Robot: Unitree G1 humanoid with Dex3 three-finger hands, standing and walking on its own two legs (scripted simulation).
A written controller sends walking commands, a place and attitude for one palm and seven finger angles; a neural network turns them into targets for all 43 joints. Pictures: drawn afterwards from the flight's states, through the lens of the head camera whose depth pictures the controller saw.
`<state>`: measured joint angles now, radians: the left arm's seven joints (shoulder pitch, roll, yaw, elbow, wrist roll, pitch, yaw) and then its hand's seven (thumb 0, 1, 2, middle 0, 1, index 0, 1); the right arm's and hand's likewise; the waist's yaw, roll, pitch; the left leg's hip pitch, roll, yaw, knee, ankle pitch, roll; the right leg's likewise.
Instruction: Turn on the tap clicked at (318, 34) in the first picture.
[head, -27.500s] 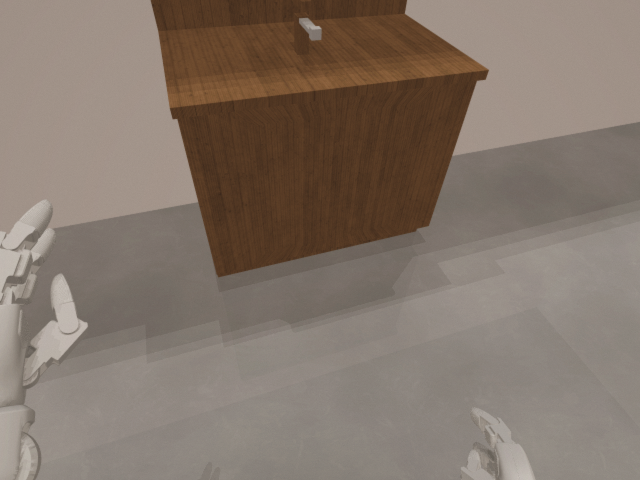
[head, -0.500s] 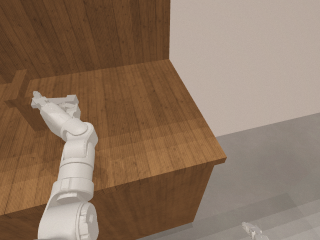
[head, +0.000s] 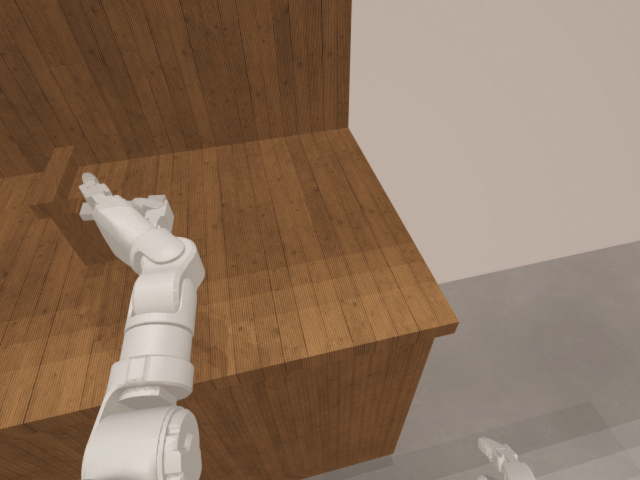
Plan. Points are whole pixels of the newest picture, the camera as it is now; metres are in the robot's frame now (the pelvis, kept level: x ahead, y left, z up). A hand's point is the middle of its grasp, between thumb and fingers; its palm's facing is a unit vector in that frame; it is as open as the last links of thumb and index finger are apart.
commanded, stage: lift the hand up off the lever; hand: left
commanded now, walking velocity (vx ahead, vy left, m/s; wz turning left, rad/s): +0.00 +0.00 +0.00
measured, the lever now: (157, 208) +0.45 +0.28 +0.11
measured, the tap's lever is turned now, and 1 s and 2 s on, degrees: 79 79 79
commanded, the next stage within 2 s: draw the hand back beside the body in 1.18 s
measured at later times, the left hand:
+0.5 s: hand (148, 204) +0.39 +0.24 +0.17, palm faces +0.81 -0.59 -0.03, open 7.9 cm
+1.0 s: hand (139, 201) +0.37 +0.24 +0.19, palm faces +0.78 -0.63 +0.01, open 7.9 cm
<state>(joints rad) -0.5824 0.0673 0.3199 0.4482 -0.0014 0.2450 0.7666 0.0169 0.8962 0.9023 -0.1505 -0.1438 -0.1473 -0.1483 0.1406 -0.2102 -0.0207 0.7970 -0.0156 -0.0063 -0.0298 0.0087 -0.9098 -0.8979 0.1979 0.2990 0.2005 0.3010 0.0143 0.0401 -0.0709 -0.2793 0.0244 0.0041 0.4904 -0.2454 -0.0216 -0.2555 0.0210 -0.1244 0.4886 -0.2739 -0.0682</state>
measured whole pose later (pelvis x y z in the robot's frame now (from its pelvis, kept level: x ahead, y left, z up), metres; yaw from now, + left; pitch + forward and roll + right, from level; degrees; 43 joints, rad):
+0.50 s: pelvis +0.00 -0.01 +0.00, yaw +0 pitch +0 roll +0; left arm -0.58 0.11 0.34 0.40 -0.03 0.31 0.73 0.02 0.90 0.90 -0.15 -0.15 -0.15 -0.15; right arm 0.11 -0.22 -0.01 0.80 0.00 -0.02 -0.06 0.01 -0.91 -0.90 0.20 0.30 0.20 0.30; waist 0.02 0.04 -0.05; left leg -0.23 0.03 0.00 0.45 -0.22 -0.03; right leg -0.20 0.03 -0.13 0.44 -0.25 -0.08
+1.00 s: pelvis +0.00 +0.00 +0.01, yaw +0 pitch -2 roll +0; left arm -0.51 0.08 0.28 0.21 -0.06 0.42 0.71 0.02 0.90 0.90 -0.15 -0.15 -0.15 -0.15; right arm 0.07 -0.21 0.00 0.80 0.02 0.00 -0.05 0.01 -0.91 -0.90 0.20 0.30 0.20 0.30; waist 0.05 0.05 -0.04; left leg -0.16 0.02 0.01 0.41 -0.21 -0.02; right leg -0.13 0.02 -0.12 0.41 -0.24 -0.06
